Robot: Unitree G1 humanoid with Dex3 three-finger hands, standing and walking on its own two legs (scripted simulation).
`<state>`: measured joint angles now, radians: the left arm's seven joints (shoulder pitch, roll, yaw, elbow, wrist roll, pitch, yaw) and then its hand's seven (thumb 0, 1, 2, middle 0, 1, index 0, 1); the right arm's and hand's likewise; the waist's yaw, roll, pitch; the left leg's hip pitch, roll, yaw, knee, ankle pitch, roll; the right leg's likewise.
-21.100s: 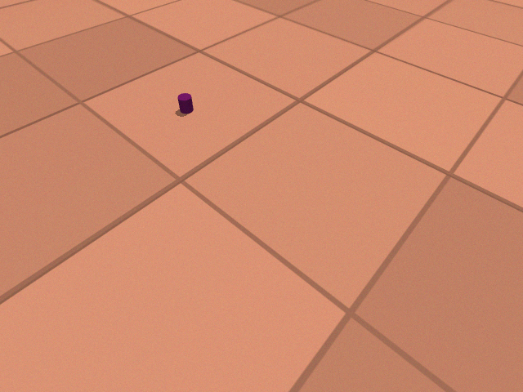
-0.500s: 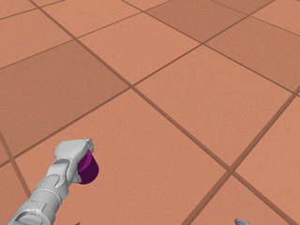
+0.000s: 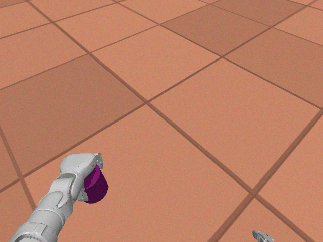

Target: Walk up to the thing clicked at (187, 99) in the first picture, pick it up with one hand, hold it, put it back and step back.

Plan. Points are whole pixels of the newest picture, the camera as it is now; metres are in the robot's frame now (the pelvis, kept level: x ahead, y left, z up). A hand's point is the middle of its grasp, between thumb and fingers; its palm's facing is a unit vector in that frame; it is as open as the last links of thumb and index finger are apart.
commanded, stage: hold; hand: left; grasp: from above
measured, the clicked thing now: (91, 177) +0.33 +0.22 -0.10
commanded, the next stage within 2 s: crouch in 1.28 s
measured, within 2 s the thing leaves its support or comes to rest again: neither
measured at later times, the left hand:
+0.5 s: hand (80, 185) +0.28 +0.22 -0.04, palm faces -0.45 -0.06 -0.89, open 11.1 cm
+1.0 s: hand (78, 186) +0.27 +0.22 -0.03, palm faces -0.46 -0.06 -0.88, open 11.1 cm
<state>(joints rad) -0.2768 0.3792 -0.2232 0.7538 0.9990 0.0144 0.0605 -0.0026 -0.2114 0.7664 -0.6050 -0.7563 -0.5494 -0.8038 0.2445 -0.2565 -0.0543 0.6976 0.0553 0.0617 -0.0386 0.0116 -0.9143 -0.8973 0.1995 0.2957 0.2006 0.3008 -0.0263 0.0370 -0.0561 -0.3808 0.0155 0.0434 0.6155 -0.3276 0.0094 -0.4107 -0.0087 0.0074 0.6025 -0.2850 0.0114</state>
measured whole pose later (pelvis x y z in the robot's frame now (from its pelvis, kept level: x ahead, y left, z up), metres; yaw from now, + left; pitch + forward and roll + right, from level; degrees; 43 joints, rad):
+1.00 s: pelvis -0.02 +0.00 +0.01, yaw +0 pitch +1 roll +0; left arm -0.23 0.40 -0.23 0.63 0.98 -0.01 -0.03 0.00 -0.20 0.76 -0.60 -0.76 -0.54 -0.80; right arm 0.19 -0.25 -0.03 0.68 0.07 0.07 -0.06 0.01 -0.92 -0.90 0.20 0.30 0.20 0.30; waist 0.01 0.05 0.00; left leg -0.25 0.01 0.05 0.48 -0.24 0.01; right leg -0.29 -0.01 0.01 0.49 -0.21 0.01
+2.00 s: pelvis -0.05 +0.00 -0.10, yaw +1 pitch +23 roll -1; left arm -0.63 0.39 -0.15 1.20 1.18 -0.05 0.37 0.01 -0.16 0.72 -0.55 -0.78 -0.52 -0.80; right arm 0.24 -0.28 -0.08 0.73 -0.01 0.03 -0.02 0.01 -0.91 -0.90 0.20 0.30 0.20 0.30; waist -0.11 0.00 -0.16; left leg -1.16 0.02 0.00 1.26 -0.51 0.01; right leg -1.16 -0.01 -0.02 1.22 -0.46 0.01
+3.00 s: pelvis -0.08 +0.00 -0.36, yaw -2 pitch +40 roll -5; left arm -1.02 0.63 0.04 1.42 1.24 -0.12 0.35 0.01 -0.18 0.73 -0.57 -0.77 -0.55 -0.79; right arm 0.21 -0.26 0.01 0.70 -0.11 -0.06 0.11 0.00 -0.91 -0.90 0.20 0.30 0.20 0.30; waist -0.28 0.01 -0.10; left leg -2.14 0.02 -0.06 2.17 -0.73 0.01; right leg -2.13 -0.02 -0.06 2.09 -0.66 0.00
